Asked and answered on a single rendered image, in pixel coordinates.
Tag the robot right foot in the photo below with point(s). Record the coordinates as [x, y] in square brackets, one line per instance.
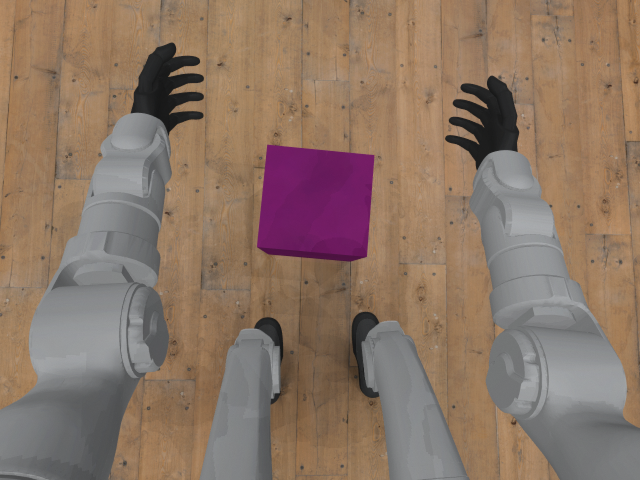
[362, 324]

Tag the robot left hand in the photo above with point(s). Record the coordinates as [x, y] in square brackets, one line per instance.
[151, 95]

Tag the left robot upper arm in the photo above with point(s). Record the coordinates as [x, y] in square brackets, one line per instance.
[91, 345]

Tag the robot left shin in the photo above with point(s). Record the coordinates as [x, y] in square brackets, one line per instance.
[249, 334]

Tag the left robot forearm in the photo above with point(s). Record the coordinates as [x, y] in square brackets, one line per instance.
[122, 214]

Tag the carton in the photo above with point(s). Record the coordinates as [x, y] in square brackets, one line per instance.
[315, 203]

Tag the right robot forearm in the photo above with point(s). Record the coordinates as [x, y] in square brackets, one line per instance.
[530, 280]

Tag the right robot upper arm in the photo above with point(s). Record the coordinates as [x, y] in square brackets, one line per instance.
[566, 389]

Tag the robot right hand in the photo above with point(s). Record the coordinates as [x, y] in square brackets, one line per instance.
[499, 120]

